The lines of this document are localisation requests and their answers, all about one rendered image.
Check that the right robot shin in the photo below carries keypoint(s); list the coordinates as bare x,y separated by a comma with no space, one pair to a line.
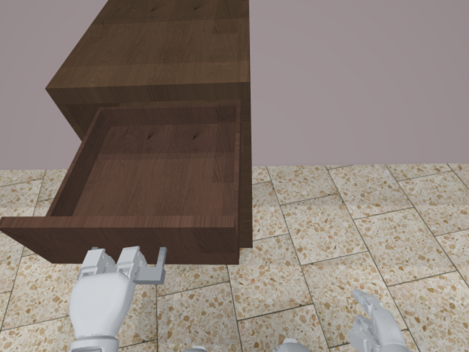
290,340

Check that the drawer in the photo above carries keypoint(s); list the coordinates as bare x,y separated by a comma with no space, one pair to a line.
147,176

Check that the robot right hand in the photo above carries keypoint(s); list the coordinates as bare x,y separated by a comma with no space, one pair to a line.
371,335

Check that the robot left forearm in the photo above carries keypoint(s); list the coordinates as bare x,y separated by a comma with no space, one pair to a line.
95,344

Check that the cabinet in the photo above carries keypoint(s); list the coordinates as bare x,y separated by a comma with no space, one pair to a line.
163,53

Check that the robot left hand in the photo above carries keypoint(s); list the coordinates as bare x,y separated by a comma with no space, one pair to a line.
100,301

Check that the handle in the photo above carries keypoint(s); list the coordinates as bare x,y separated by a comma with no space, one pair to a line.
145,275

